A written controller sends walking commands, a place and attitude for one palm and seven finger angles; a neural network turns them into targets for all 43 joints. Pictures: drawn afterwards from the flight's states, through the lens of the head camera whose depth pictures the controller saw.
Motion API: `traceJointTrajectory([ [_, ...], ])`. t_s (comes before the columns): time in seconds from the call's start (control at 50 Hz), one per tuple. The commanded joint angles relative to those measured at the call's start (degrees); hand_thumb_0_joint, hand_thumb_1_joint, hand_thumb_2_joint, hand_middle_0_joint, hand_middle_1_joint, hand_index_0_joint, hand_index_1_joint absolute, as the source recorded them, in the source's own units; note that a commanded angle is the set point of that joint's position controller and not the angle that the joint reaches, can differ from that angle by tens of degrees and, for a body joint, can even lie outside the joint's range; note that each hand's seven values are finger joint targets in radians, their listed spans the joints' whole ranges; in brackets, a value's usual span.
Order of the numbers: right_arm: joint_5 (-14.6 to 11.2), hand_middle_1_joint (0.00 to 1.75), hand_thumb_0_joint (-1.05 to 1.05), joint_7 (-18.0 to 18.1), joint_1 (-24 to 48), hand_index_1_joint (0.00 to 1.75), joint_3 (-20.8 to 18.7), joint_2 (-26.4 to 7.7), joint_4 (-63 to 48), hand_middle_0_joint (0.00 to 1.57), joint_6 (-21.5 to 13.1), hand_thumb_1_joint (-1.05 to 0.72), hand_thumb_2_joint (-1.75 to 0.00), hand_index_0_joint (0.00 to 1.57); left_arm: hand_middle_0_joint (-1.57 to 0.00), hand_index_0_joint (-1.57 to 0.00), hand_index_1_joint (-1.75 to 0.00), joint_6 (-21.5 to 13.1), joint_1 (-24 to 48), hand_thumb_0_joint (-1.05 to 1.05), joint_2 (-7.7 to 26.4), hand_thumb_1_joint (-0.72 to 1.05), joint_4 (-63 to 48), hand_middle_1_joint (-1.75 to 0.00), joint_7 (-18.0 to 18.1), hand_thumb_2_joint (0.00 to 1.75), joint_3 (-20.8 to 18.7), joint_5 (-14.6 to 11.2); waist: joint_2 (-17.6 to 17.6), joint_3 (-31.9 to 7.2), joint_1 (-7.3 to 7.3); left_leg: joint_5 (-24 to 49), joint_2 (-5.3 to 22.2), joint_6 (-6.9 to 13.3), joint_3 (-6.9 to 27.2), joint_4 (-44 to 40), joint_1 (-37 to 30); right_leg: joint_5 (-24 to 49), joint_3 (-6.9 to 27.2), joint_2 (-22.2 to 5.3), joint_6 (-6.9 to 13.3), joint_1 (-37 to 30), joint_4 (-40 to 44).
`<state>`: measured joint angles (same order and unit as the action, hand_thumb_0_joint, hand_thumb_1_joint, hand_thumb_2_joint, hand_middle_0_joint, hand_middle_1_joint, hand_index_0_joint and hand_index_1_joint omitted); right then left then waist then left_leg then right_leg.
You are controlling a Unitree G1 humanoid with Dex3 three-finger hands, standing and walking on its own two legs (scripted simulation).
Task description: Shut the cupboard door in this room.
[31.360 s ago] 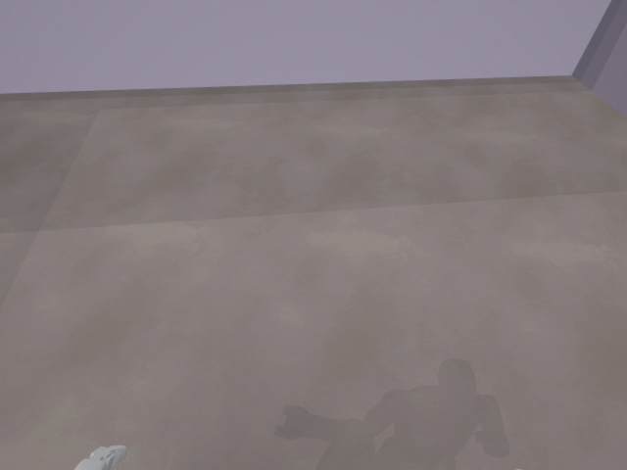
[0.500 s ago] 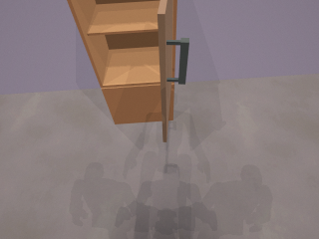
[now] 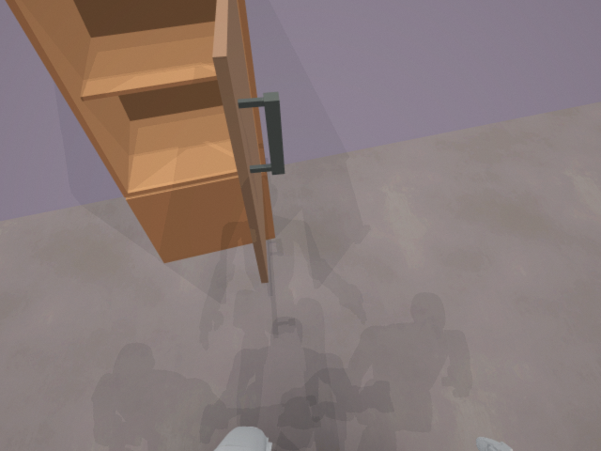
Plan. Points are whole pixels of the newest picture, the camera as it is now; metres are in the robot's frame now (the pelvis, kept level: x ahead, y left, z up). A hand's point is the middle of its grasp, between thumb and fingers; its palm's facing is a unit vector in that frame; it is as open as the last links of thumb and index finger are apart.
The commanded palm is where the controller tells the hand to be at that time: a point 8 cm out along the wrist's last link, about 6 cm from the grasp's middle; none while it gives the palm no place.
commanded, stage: walk to a spot facing it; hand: left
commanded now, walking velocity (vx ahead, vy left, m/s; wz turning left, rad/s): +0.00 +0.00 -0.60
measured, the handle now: (262, 138) +0.57 +0.13 +0.07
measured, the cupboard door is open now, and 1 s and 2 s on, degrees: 81 81 81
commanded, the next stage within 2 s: none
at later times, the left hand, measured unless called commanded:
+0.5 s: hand (116, 449) +0.12 +0.31 -0.18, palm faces -0.25 -0.94 -0.21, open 7.3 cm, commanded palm none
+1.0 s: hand (247, 402) +0.20 +0.12 -0.16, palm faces -0.60 -0.75 -0.28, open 7.3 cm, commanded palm none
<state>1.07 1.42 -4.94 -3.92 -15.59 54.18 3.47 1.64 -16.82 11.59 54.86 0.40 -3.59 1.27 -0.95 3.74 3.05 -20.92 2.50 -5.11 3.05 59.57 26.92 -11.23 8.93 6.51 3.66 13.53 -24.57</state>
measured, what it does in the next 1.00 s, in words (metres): steps on the spot, turning right: left foot, then right foot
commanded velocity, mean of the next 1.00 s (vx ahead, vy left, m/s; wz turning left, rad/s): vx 0.00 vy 0.00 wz -0.60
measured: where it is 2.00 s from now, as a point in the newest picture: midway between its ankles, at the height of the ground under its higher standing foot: outside the picture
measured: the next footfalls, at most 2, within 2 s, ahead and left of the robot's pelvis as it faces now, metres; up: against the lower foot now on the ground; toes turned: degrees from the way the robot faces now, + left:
left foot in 0.18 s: +0.05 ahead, +0.16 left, +0.00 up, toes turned -7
right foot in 0.90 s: -0.04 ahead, -0.05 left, +0.00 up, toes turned -41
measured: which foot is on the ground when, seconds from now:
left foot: up 0.00-0.16, down 0.18-0.90, up 0.92-1.00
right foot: down 0.00-0.18, up 0.20-0.88, down 0.90-1.00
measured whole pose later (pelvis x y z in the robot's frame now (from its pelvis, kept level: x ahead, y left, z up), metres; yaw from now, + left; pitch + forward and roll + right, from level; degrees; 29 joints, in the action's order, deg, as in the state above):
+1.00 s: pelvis -0.03 +0.05 -0.02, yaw -38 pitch -1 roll +1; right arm 1.2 0.5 -15.5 -4.3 -12.6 56.2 3.7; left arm 1.5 -5.3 11.2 50.2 0.4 -3.3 0.9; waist -2.7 6.0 -2.8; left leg -29.7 8.6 -4.0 -8.8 62.4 22.4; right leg -19.0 -3.4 0.5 3.2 17.4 -36.9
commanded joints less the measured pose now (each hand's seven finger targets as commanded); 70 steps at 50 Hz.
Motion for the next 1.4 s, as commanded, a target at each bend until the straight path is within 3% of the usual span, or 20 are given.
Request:
traceJointTrajectory([
  [0.0,-0.55,0.3,0.0,0.2,3.2,0.3,-0.35,-3.98,-6.61,0.2,-2.12,-0.9,-0.9,0.2,-0.2,-0.2,-0.3,-0.91,-2.15,0.0,13.52,0.9,-3.91,-0.3,0.66,0.9,-2.88,0.13,8.41,-3.47,0.22,-2.44,-0.24,0.76,-0.06,-7.61,2.14,15.28,19.25,-16.88,7.3,-5.64,4.98],
  [0.06,-1.02,0.3,0.0,0.24,2.14,0.3,-0.15,-3.2,-7.18,0.2,-2.79,-0.9,-0.9,0.2,-0.2,-0.2,-0.3,-0.6,-0.43,0.0,14.78,0.9,-4.86,-0.3,0.65,0.9,-3.17,0.27,8.86,-5.18,-0.15,-3.57,-1.79,1.58,-1.07,-16.3,-4.14,18.74,20.28,-16.02,7.01,-3.66,2.92],
  [0.12,-1.45,0.3,0.0,0.56,-5.14,0.3,-0.46,-3.58,-5.72,0.2,-3.64,-0.9,-0.9,0.2,-0.2,-0.2,-0.3,-0.26,3.77,0.0,14.53,0.9,-5.71,-0.3,0.7,0.9,-3.06,-0.15,9.48,-7.87,-4.01,5.08,-2.28,2.12,-1.75,-32.25,-17.39,17.68,18.7,-12.94,2.64,2.21,-2.18],
  [0.14,-1.26,0.3,0.0,0.88,-8.22,0.3,-0.71,-5.83,-4.97,0.2,-4.32,-0.9,-0.9,0.2,-0.2,-0.2,-0.3,-0.1,4.21,0.0,12.63,0.9,-6.72,-0.3,0.64,0.9,-2.6,-0.52,4.54,-9.68,-5.13,7.51,2.67,3.58,2.03,-39.03,-26.61,10.71,14.93,-8.47,-0.11,9.09,-7.66],
  [0.16,-0.47,0.3,0.0,0.87,-8.53,0.3,-1.82,-11.2,-5.48,0.2,-4.75,-0.9,-0.9,0.2,-0.2,-0.2,-0.3,0.11,2.31,0.0,8.79,0.9,-7.54,-0.3,0.05,0.9,-1.99,-1.15,-12.53,-9.83,-4.78,10.08,18.33,7.86,18.12,-44.89,-32.42,-12.76,5.22,-0.11,-3.62,19.95,-19.4],
  [0.18,-0.43,0.3,0.0,0.66,-8.07,0.3,-2.14,-13.41,-6.2,0.2,-3.93,-0.9,-0.9,0.2,-0.2,-0.2,-0.3,0.21,2.76,0.0,9.14,0.9,-7.73,-0.3,-0.06,0.9,-2.12,-0.29,-15.18,-7.36,-4.22,13.54,25.86,11.74,21.72,-45.24,-25.3,-23.86,-1.74,-1.81,-5.83,20.85,-30.8],
  [0.2,0.08,0.3,0.0,0.44,-5.13,0.3,-1.44,-11.2,-7.68,0.2,-3.54,-0.9,-0.9,0.2,-0.2,-0.2,-0.3,0.32,1.82,0.0,10.46,0.9,-7.55,-0.3,-0.35,0.9,-2.64,0.31,-9.83,-4.58,-2.79,13.0,24.54,13.58,18.67,-44.89,-19.16,-22.05,-1.98,-3.89,-6.42,19.51,-38.23],
  [0.3,0.02,0.3,0.0,0.85,-4.82,0.3,-0.03,-5.82,-6.95,0.2,-4.68,-0.9,-0.9,0.2,-0.2,-0.2,-0.3,1.26,0.58,0.0,9.09,0.9,-4.43,-0.3,-1.64,0.9,-3.07,0.54,-6.59,-2.57,-0.71,21.97,12.7,6.85,1.24,-43.03,-19.28,-8.99,-4.92,-5.86,-8.0,20.86,-49.38],
  [0.42,-0.49,0.3,0.0,1.25,-12.69,0.3,-0.2,-4.26,-4.33,0.2,-5.13,-0.9,-0.9,0.2,-0.2,-0.2,-0.3,1.98,3.21,0.0,7.95,0.9,-4.94,-0.3,-1.58,0.9,-2.79,0.19,-8.53,-2.19,-2.85,30.76,13.69,5.63,-2.95,-41.82,-23.99,-6.56,-6.18,-7.76,-9.23,22.49,-48.31],
  [0.62,0.09,0.3,0.0,1.12,-17.81,0.3,-1.59,-4.56,-1.02,0.2,-5.08,-0.9,-0.9,0.2,-0.2,-0.2,-0.3,2.16,11.06,0.0,5.97,0.9,-6.51,-0.3,-1.84,0.9,-1.84,-0.11,-7.81,-3.25,-5.81,34.02,19.99,13.21,-5.97,-40.17,-29.57,-12.96,-9.49,-10.83,-8.28,22.13,-37.3],
  [0.72,0.46,0.3,0.0,0.56,-17.56,0.3,-2.18,-4.94,0.28,0.2,-4.7,-0.9,-0.9,0.2,-0.2,-0.2,-0.3,1.91,13.81,0.0,4.31,0.9,-7.57,-0.3,-1.83,0.9,-1.28,0.06,-8.73,-2.96,-6.48,31.63,21.53,13.08,-10.31,-38.74,-25.66,-14.43,-12.78,-10.93,-6.6,15.78,-27.58],
  [0.84,0.3,0.3,0.0,-0.4,-13.97,0.3,-2.53,-6.2,-0.6,0.2,-4.04,-0.9,-0.9,0.2,-0.2,-0.2,-0.3,0.26,6.08,0.0,5.68,0.9,-6.59,-0.3,-1.0,0.9,-1.92,-0.08,-4.79,-6.22,-1.82,30.9,20.74,7.03,-18.41,-25.32,-19.48,-2.61,-15.19,-9.07,-3.34,-0.66,-6.07],
  [0.86,-0.26,0.3,0.0,-0.79,-13.91,0.3,-2.21,-5.02,-1.7,0.2,-3.67,-0.9,-0.9,0.2,-0.2,-0.2,-0.3,-0.7,1.23,0.0,10.12,0.9,-5.26,-0.3,-0.52,0.9,-2.59,0.26,5.41,-8.94,0.68,22.07,17.26,3.64,-20.39,-13.04,-11.47,8.56,-6.14,-15.09,-0.66,-10.28,1.13],
  [0.88,-0.21,0.3,0.0,-1.02,-11.47,0.3,-0.96,-0.72,-5.39,0.2,-3.19,-0.9,-0.9,0.2,-0.2,-0.2,-0.3,-1.29,-1.43,0.0,17.04,0.9,-4.67,-0.3,0.31,0.9,-3.99,0.23,21.77,-8.52,1.72,-13.87,7.25,0.28,-18.34,1.2,5.22,32.09,16.25,-29.43,5.63,-15.17,3.26],
  [0.9,-0.38,0.3,0.0,-0.37,-8.63,0.3,-1.02,-2.32,-6.14,0.2,-1.97,-0.9,-0.9,0.2,-0.2,-0.2,-0.3,-0.76,-1.93,0.0,17.27,0.9,-4.5,-0.3,0.83,0.9,-3.84,-0.95,17.1,-7.99,1.99,-18.05,5.45,0.67,-9.3,6.91,5.97,36.09,14.96,-30.75,9.57,-11.56,3.69],
  [0.92,-0.35,0.3,0.0,-0.28,-7.98,0.3,-1.22,-2.0,-5.72,0.2,-1.38,-0.9,-0.9,0.2,-0.2,-0.2,-0.3,-0.58,1.2,0.0,14.54,0.9,-5.1,-0.3,1.42,0.9,-3.72,-0.89,12.35,-5.07,0.51,-12.86,6.56,1.07,-6.52,8.92,7.3,30.66,10.72,-27.76,8.9,-9.89,3.71],
  [1.04,0.25,0.3,0.0,-0.57,-9.63,0.3,-1.52,-2.51,-3.32,0.2,-1.06,-0.9,-0.9,0.2,-0.2,-0.2,-0.3,-1.71,6.92,0.0,11.38,0.9,-7.31,-0.3,0.76,0.9,-2.43,-0.79,8.03,-4.62,-3.34,1.38,4.6,-0.4,-3.44,7.66,4.73,22.65,3.76,-18.21,3.35,-5.28,4.36],
  [1.12,0.16,0.3,0.0,-0.23,-5.33,0.3,-1.39,-3.18,-4.81,0.2,-1.16,-0.9,-0.9,0.2,-0.2,-0.2,-0.3,-1.83,3.36,0.0,11.54,0.9,-6.29,-0.3,0.4,0.9,-2.59,-0.63,7.91,-5.06,-1.97,1.29,3.49,-0.87,-1.91,5.33,5.85,21.07,7.67,-17.94,3.86,-6.31,4.46],
  [1.26,0.41,0.3,0.0,-1.05,2.5,0.3,-0.76,-3.79,-8.57,0.2,-2.45,-0.9,-0.9,0.2,-0.2,-0.2,-0.3,-2.25,-0.76,0.0,12.23,0.9,-5.14,-0.3,-0.28,0.9,-2.95,-0.15,8.9,-3.92,0.47,-1.42,2.13,-0.52,-2.45,-5.21,7.0,-6.39,16.5,-17.71,7.38,-7.99,9.99],
  [1.38,-0.36,0.3,0.0,-1.07,1.75,0.3,-0.37,-2.87,-9.6,0.2,-4.39,-0.9,-0.9,0.2,-0.2,-0.2,-0.3,-2.52,-0.61,0.0,12.88,0.9,-4.54,-0.3,-0.48,0.9,-3.09,0.04,8.97,-4.56,0.09,-4.04,-1.83,1.95,-2.92,-23.3,-6.47,-5.9,19.35,-16.43,7.6,-2.65,8.1],
])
